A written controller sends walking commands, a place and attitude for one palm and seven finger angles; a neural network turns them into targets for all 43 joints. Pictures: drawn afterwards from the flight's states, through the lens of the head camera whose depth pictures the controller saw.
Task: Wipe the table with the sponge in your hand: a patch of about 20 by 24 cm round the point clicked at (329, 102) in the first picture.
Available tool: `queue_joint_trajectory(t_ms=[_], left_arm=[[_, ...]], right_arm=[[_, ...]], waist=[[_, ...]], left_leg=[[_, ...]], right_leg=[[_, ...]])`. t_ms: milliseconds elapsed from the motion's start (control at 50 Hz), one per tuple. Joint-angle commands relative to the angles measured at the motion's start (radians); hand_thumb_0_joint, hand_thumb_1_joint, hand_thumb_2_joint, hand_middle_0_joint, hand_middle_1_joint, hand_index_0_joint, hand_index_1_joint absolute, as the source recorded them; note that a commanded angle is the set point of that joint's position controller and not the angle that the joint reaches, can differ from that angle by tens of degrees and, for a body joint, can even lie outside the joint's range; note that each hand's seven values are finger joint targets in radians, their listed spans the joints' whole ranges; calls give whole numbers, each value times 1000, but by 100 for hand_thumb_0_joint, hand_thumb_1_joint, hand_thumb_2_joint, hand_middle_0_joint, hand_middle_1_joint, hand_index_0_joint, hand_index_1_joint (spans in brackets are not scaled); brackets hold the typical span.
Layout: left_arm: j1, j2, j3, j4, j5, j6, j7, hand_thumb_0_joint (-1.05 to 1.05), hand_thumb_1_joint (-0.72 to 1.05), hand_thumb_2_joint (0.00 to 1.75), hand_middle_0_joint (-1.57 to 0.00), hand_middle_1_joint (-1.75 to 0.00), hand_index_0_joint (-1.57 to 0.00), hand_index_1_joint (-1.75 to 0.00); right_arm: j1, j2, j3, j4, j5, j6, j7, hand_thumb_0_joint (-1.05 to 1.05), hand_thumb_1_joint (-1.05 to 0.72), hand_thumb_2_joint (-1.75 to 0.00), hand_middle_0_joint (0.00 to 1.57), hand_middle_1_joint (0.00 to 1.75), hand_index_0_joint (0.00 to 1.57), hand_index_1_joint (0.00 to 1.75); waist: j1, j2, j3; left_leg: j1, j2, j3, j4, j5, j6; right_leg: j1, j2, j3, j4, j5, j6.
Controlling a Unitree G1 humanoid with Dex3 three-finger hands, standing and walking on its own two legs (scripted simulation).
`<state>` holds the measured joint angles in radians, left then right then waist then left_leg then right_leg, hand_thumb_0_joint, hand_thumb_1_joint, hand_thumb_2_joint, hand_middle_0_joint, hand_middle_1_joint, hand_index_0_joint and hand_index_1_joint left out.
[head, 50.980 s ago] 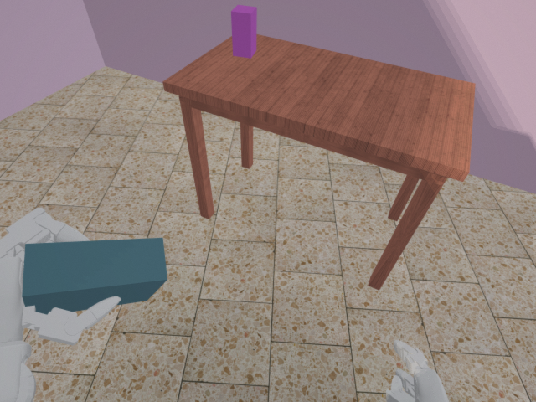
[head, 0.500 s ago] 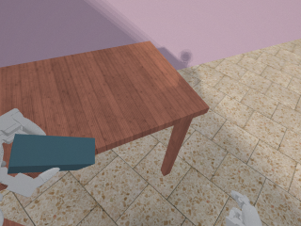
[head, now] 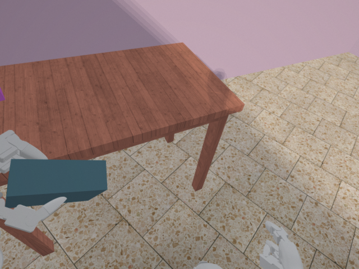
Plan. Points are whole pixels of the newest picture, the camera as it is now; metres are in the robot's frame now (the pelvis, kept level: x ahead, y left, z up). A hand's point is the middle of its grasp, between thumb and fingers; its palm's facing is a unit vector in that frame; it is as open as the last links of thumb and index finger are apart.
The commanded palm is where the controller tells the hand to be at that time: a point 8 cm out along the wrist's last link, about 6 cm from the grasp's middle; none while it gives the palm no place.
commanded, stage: stop stepping back and stand still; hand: left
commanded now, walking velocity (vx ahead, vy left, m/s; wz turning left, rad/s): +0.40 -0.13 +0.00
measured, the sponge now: (71, 183) +0.23 +0.21 +0.13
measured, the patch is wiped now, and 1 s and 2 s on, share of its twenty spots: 1.00 1.00 1.00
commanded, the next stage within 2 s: stand and wait in 1.36 s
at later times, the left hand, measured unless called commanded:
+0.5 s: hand (13, 233) +0.14 +0.23 +0.17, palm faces +0.35 -0.86 -0.36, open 9.6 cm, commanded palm +0.08 +0.27 +0.19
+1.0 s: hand out of the picture +0.13 +0.25 +0.16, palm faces +0.39 -0.85 -0.34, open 9.6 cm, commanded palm +0.08 +0.29 +0.19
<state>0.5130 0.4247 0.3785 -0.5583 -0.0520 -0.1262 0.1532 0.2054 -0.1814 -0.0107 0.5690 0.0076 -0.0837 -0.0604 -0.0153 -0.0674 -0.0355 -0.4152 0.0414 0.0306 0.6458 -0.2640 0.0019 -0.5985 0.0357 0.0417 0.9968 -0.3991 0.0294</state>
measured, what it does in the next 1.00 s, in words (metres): steps on the spot: right foot, then left foot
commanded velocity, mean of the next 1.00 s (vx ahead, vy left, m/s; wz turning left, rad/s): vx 0.13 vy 0.00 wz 0.00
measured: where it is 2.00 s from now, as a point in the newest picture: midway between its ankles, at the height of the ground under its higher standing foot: outside the picture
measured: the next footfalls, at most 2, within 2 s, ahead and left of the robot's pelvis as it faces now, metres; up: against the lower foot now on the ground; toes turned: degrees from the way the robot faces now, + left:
right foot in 0.14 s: -0.03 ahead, -0.11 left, +0.00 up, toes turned -4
left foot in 0.34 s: -0.02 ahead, +0.12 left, +0.00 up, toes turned +1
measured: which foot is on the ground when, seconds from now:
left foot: down 0.00-0.16, up 0.18-0.32, down 0.34-1.00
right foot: up 0.00-0.12, down 0.14-1.00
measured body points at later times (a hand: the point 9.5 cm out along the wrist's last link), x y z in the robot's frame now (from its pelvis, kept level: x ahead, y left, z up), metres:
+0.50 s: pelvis -0.09 +0.00 +0.01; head -0.13 +0.01 +0.45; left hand +0.11 +0.28 +0.19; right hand +0.03 -0.25 -0.07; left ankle -0.04 +0.11 -0.72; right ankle -0.08 -0.10 -0.71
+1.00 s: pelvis -0.08 +0.01 +0.01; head -0.10 +0.02 +0.46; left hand +0.10 +0.29 +0.18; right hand +0.08 -0.22 -0.07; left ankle -0.06 +0.12 -0.72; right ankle -0.07 -0.10 -0.72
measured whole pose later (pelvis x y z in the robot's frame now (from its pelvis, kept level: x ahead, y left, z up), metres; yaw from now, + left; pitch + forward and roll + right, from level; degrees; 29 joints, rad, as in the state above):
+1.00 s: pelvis -0.08 +0.01 +0.01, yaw -1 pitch -1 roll -1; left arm 0.48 0.33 0.30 -0.46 -0.04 -0.10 0.16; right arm 0.23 -0.20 0.03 0.64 0.01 -0.11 -0.06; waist 0.00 0.01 -0.05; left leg -0.30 0.03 0.02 0.59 -0.28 0.01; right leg -0.26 0.00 -0.06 0.53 -0.26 -0.01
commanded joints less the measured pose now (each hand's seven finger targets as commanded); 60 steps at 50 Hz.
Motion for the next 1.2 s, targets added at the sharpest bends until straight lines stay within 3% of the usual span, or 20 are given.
queue_joint_trajectory(t_ms=[0,80,120,160,260,280,300,360,460,480,500,520,600,660,700,740,800,880,960,1180], left_arm=[[-194,52,21,-255,-6,-45,22,0,10,130,-120,-160,-120,-160],[-209,45,-17,-160,21,-12,9,0,10,130,-120,-160,-120,-160],[-257,91,-2,-182,17,-24,-8,0,10,130,-120,-160,-120,-160],[-218,108,19,-105,-8,-21,-8,0,10,130,-120,-160,-120,-160],[-182,134,53,-148,-7,-30,6,0,10,130,-120,-160,-120,-160],[-187,133,61,-173,-7,-38,15,0,10,130,-120,-160,-120,-160],[-184,125,63,-185,-11,-42,23,0,10,130,-120,-160,-120,-160],[-213,129,69,-176,5,-36,14,0,10,130,-120,-160,-120,-160],[-86,64,13,-89,2,-15,0,0,10,130,-120,-160,-120,-160],[-89,76,16,-71,14,-16,-9,0,10,130,-120,-160,-120,-160],[-104,103,25,-75,20,-16,-18,0,10,130,-120,-160,-120,-160],[-241,142,45,-184,2,-42,-29,0,10,130,-120,-160,-120,-160],[-228,147,58,-166,4,-49,-14,0,10,130,-120,-160,-120,-160],[-177,119,42,-180,3,-51,18,0,10,130,-120,-160,-120,-160],[-171,92,39,-190,-3,-49,32,0,10,130,-120,-160,-120,-160],[-176,115,67,-196,8,-45,37,0,10,130,-120,-160,-120,-160],[-115,90,55,-159,13,-41,27,0,10,130,-120,-160,-120,-160],[-132,82,31,-108,5,-44,15,0,10,130,-120,-160,-120,-160],[-166,86,33,-129,8,-49,20,0,10,130,-120,-160,-120,-160],[-123,76,35,-156,3,-49,18,0,10,130,-120,-160,-120,-160]], right_arm=[[-62,-171,-47,-141,24,-101,8,0,-90,-90,20,30,20,30],[-85,-175,-19,-136,6,-81,3,0,-90,-90,20,30,20,30],[-89,-153,-24,-134,6,-60,7,0,-90,-90,20,30,20,30],[-71,-143,-29,-103,22,-61,5,0,-90,-90,20,30,20,30],[-108,-140,2,-113,11,-25,-17,0,-90,-90,20,30,20,30],[-102,-171,-3,-125,4,-33,-26,0,-90,-90,20,30,20,30],[-84,-190,-9,-139,3,-40,-32,0,-90,-90,20,30,20,30],[-70,-146,-9,-126,10,-75,-5,0,-90,-90,20,30,20,30],[-100,-172,-5,-127,0,-68,-5,0,-90,-90,20,30,20,30],[-90,-168,-13,-122,-3,-57,-4,0,-90,-90,20,30,20,30],[-83,-158,-24,-128,3,-49,2,0,-90,-90,20,30,20,30],[-93,-155,-15,-127,6,-63,2,0,-90,-90,20,30,20,30],[-74,-144,-22,-89,9,-58,-11,0,-90,-90,20,30,20,30],[-88,-136,-1,-102,-8,-68,-38,0,-90,-90,20,30,20,30],[-94,-176,-12,-128,-5,-77,-45,0,-90,-90,20,30,20,30],[-95,-153,-8,-126,9,-78,-40,0,-90,-90,20,30,20,30],[-103,-148,-9,-123,8,-92,-26,0,-90,-90,20,30,20,30],[-82,-139,-18,-93,2,-83,-8,0,-90,-90,20,30,20,30],[-105,-141,-11,-98,-4,-79,-17,0,-90,-90,20,30,20,30],[-126,-142,-12,-133,0,-59,-15,0,-90,-90,20,30,20,30]], waist=[[1,273,-50],[18,234,-55],[0,-32,-49],[-10,-258,-78],[-22,115,6],[-17,265,-9],[-21,437,-12],[-18,318,-17],[38,181,-12],[39,7,8],[22,-204,-12],[-1,-161,-9],[-22,-1,11],[-13,136,-28],[0,344,-19],[5,324,-34],[9,189,-26],[-9,-70,-37],[2,113,-56],[17,160,-126]], left_leg=[[22,222,-168,-335,-293,100],[-104,117,-109,-231,-458,34],[-77,-16,15,203,-281,9],[-73,-31,-44,499,-140,-1],[166,15,-6,-20,-195,39],[140,51,-125,-220,-358,70],[175,199,-404,-404,-508,129],[80,256,-460,-481,-485,182],[-204,117,-149,-243,-434,69],[-272,28,-37,44,-360,45],[-301,-40,14,393,-261,17],[-264,-12,-23,554,-142,8],[25,71,-53,240,-133,29],[221,3,21,-120,-158,48],[186,166,-287,-341,-285,120],[11,194,-330,-434,-463,115],[-7,98,-176,-278,-234,70],[85,6,-52,-32,-34,26],[171,36,-86,-180,92,35],[203,73,-112,-241,271,35]], right_leg=[[94,-37,-47,-56,-46,6],[420,20,-137,-501,20,-46],[299,-165,99,-705,38,-146],[213,-323,325,-811,-74,-215],[19,-209,79,-607,-224,-149],[69,-125,32,-446,-225,-122],[23,-8,-86,-177,-142,-64],[-1,-47,-34,92,-75,-33],[546,4,-149,-501,2,-70],[559,-73,-37,-633,17,-117],[468,-310,335,-797,-127,-208],[366,-377,404,-845,10,-233],[114,-341,202,-786,-176,-198],[128,-205,74,-632,-217,-135],[162,-61,-46,-385,-41,-59],[299,-22,-74,-301,-35,-22],[399,-47,-52,-516,121,-33],[306,-217,181,-701,99,-108],[338,-142,71,-606,256,-71],[439,-78,-18,-553,393,-34]])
